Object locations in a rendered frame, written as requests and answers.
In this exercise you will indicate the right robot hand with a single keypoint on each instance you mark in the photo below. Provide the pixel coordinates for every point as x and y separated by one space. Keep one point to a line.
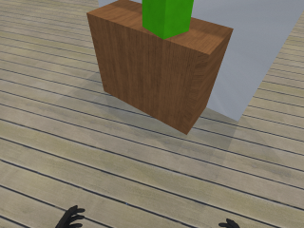
230 224

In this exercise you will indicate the left robot hand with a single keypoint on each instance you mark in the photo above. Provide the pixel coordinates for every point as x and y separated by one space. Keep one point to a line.
69 217

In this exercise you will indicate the pedestal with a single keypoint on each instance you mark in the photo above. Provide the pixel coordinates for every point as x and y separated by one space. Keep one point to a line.
169 79

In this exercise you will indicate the carton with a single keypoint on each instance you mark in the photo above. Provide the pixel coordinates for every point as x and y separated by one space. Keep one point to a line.
167 18

